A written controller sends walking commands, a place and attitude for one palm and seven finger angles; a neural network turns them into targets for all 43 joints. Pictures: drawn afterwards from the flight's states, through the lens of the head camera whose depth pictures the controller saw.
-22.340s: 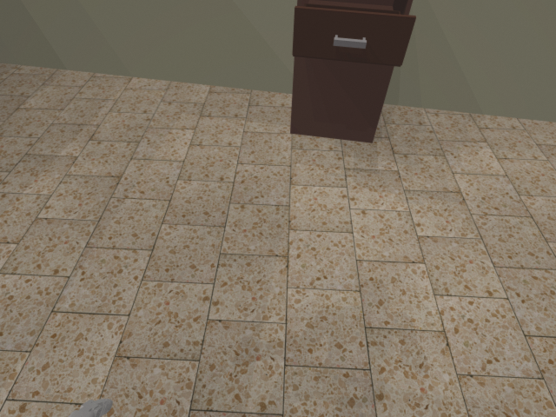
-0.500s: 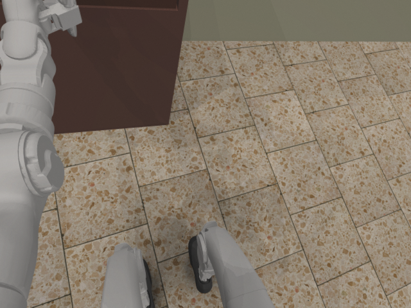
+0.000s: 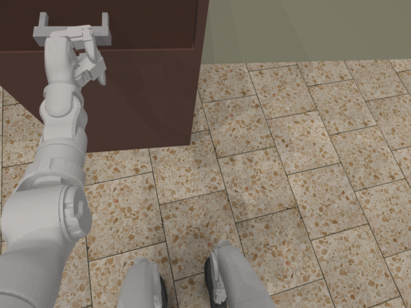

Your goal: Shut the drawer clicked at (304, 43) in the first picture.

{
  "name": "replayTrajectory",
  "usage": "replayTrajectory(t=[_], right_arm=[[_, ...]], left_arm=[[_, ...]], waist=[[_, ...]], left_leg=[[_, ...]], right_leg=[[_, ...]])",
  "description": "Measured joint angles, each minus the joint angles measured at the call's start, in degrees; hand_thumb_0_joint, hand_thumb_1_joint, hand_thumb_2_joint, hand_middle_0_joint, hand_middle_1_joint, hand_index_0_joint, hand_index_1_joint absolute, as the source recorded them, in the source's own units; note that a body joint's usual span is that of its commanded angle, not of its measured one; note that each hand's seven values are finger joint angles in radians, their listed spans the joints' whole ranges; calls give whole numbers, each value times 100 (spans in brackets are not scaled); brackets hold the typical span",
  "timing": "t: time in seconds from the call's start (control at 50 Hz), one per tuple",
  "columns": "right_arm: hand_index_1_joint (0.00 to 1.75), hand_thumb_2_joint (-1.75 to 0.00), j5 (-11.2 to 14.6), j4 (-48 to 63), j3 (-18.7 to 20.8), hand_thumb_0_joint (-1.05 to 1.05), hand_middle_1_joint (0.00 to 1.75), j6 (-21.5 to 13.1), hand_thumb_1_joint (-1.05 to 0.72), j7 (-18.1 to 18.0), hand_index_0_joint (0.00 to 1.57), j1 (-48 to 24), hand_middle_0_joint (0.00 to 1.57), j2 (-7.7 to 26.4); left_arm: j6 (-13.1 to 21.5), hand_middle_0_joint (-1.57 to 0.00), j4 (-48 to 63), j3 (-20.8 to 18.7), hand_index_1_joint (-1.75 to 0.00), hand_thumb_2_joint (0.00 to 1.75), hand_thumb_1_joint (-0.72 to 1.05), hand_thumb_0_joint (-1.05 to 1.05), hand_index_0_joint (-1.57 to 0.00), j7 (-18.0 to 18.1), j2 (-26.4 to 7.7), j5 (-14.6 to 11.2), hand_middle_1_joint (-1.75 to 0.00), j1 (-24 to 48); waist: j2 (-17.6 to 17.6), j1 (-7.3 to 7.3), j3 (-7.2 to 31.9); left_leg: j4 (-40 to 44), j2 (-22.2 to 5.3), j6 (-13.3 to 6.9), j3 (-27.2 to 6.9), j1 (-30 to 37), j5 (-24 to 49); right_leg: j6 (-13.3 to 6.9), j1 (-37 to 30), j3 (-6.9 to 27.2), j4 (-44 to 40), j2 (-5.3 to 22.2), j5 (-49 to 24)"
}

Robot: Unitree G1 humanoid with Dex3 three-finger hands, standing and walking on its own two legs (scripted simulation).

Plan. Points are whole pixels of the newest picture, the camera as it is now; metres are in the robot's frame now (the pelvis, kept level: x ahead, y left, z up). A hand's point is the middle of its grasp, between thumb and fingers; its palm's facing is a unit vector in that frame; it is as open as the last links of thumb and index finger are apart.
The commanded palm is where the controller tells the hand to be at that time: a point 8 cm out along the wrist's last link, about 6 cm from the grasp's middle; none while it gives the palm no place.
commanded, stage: draw the hand back to the body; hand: left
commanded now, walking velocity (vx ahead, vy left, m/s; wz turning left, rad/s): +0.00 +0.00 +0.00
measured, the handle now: (74, 27) +0.64 +0.17 +0.04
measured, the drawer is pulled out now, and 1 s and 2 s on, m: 0.00 0.00 0.00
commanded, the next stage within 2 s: step back with the hand held close in 1.30 s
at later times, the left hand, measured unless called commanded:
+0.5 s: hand (30, 133) +0.37 +0.17 +0.15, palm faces +0.01 -0.99 -0.12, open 3.3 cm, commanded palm +0.34 +0.23 +0.17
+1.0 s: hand out of the picture +0.23 +0.24 +0.25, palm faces +0.37 -0.87 -0.32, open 3.2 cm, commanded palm +0.18 +0.28 +0.27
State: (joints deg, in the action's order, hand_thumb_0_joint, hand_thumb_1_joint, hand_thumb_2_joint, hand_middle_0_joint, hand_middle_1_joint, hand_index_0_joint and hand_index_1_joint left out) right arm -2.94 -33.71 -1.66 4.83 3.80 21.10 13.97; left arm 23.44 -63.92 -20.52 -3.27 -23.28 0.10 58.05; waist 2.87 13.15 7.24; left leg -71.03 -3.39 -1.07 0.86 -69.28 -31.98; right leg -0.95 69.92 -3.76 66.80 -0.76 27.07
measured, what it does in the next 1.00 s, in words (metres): rises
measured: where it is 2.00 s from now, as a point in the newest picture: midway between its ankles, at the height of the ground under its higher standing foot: (188, 305)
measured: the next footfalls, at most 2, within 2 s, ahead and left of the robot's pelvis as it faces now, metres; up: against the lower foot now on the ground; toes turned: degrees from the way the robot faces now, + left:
none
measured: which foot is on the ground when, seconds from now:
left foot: down 0.00-1.00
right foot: down 0.00-1.00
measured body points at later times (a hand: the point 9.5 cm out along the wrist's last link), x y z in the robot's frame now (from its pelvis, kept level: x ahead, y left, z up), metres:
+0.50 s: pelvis +0.03 +0.00 +0.08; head +0.08 +0.00 +0.53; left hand +0.37 +0.22 +0.16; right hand +0.19 -0.25 -0.02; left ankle +0.00 +0.11 -0.63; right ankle +0.03 -0.12 -0.63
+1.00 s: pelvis +0.03 +0.00 +0.11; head +0.02 -0.02 +0.56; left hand +0.21 +0.28 +0.26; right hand +0.24 -0.19 +0.03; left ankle +0.00 +0.11 -0.63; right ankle +0.03 -0.12 -0.63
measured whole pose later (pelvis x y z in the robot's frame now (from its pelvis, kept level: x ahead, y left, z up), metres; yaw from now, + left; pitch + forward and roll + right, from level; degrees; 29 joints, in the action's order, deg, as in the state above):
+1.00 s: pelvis +0.03 +0.00 +0.11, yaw +3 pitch -3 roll +0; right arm 0.2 -33.6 -3.4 -1.8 -4.1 10.1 12.3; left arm 1.8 19.0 -10.7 5.2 -17.5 -4.0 -21.9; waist 3.3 -3.2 -0.5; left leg -24.4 0.0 -1.0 1.4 -5.1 -16.0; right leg -0.1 6.4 -3.3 23.4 0.7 13.6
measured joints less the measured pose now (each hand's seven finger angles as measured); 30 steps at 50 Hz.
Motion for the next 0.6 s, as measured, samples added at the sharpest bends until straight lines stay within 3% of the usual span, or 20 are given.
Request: replayTrajectory(t=[0.12,0.22,0.32,0.44,0.52,0.6], right_arm=[[30,-90,268,168,122,0,30,133,-91,-24,20,9,20,-28],[30,-90,424,204,127,0,30,19,-91,-128,20,-23,21,-8],[30,-90,494,208,186,0,30,-102,-90,-199,20,-235,21,84],[30,-90,572,373,206,1,30,-177,-91,-296,20,-579,20,166],[30,-90,601,438,156,1,30,-45,-91,-537,19,-863,20,52],[30,-90,592,446,28,1,30,-19,-91,-747,19,-1078,20,-34]], left_arm=[[-278,-140,1609,300,-160,90,89,2,-139,-219,387,-472,-160,-1594],[-455,-140,2529,642,-160,90,90,2,-140,-294,722,-793,-160,-2736],[-431,-140,3102,999,-160,90,90,2,-140,-419,856,-933,-160,-3486],[-693,-140,3833,1213,-160,90,90,1,-140,-664,937,-1118,-160,-4314],[-1242,-140,4659,1514,-160,90,90,1,-140,-53,833,-696,-160,-4974],[-1737,-140,5273,1660,-160,90,90,1,-140,437,776,-490,-160,-5491]], waist=[[-5,-362,-40],[-59,-644,1],[-89,-824,45],[-72,-984,-5],[-126,-1126,-188],[-101,-1260,-361]], left_leg=[[748,3,30,117,965,133],[1464,56,52,76,1897,344],[1840,102,79,-17,2601,430],[2160,158,58,-7,3296,529],[2648,209,61,90,3997,716],[3210,262,27,103,4672,972]], right_leg=[[1,-881,121,-642,-36,-107],[-11,-1833,88,-1323,-18,-257],[-17,-2592,-3,-1712,13,-308],[4,-3280,5,-1994,56,-378],[25,-3902,99,-2357,91,-518],[39,-4565,109,-2871,122,-739]])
